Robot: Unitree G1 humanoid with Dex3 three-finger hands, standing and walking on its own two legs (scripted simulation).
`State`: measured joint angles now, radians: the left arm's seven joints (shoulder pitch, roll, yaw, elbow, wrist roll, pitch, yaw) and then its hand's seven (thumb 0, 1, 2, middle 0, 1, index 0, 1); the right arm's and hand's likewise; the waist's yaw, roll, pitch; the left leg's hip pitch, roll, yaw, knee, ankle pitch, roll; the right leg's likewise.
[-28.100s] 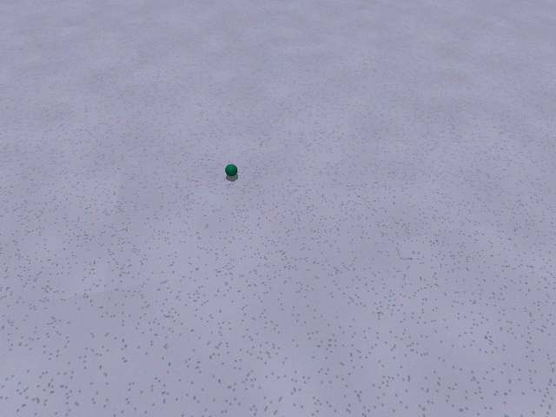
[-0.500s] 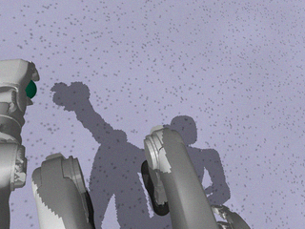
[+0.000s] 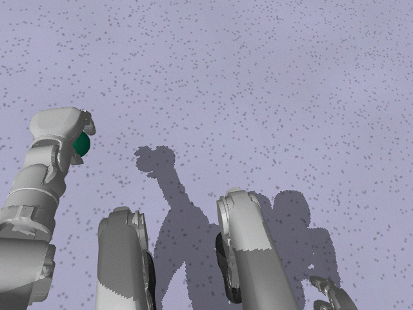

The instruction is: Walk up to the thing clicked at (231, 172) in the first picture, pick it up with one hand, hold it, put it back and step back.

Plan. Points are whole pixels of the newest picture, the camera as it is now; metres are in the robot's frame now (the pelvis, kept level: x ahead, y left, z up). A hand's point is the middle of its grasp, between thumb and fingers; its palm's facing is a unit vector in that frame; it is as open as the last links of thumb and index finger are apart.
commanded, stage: lift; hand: left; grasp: from above
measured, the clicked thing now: (73, 143) +0.48 +0.23 -0.14
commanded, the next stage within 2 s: hold in 1.12 s
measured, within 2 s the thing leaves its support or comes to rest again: neither
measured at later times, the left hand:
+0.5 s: hand out of the picture +0.39 +0.22 +0.10, palm faces -0.43 -0.09 -0.90, open 8.2 cm
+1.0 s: hand out of the picture +0.39 +0.22 +0.22, palm faces -0.43 -0.08 -0.90, open 8.2 cm
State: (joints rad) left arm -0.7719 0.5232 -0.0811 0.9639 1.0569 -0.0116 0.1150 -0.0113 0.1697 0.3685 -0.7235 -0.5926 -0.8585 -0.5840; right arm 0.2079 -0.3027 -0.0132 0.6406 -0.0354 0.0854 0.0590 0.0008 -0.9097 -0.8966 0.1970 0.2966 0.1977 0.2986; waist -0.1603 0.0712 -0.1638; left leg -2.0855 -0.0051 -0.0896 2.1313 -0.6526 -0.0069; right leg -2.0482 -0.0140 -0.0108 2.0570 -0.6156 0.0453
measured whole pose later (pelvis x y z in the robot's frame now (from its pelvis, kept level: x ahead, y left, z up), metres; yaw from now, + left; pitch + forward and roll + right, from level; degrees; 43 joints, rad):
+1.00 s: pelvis +0.07 +0.00 +0.30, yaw +2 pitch +13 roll -1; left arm -0.35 0.35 -0.19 0.84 1.01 0.05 0.17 0.00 0.16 0.40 -0.75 -0.52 -0.88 -0.55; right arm 0.26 -0.25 -0.04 0.75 0.03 0.01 -0.06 0.00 -0.90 -0.89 0.20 0.30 0.20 0.30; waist -0.07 0.04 -0.11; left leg -0.78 0.03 0.00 1.00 -0.44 -0.01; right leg -0.79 -0.01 0.02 0.96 -0.41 0.03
